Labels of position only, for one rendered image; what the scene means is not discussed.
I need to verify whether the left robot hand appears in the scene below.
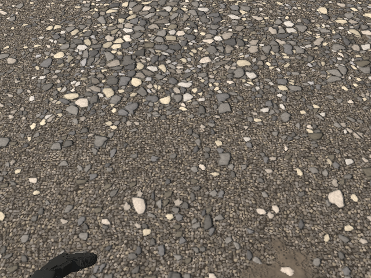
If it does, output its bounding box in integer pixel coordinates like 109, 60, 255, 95
30, 253, 97, 278

